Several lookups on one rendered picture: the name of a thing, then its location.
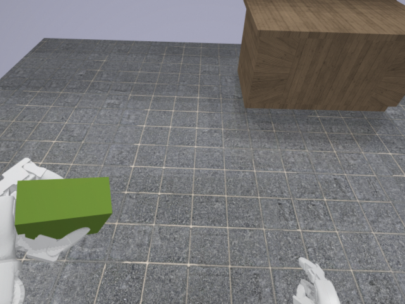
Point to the robot right hand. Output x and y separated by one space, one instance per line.
322 292

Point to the robot left forearm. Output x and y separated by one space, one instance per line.
12 290

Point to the sponge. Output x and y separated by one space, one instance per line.
57 207

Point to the table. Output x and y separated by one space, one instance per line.
323 54

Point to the robot left hand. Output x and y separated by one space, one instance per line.
43 248

